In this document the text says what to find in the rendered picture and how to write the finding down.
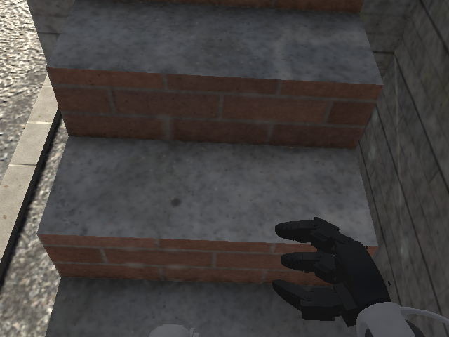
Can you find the robot right hand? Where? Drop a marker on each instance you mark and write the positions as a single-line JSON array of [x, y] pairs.
[[339, 260]]

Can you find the right robot forearm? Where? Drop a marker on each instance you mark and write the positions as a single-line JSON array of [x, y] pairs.
[[385, 320]]

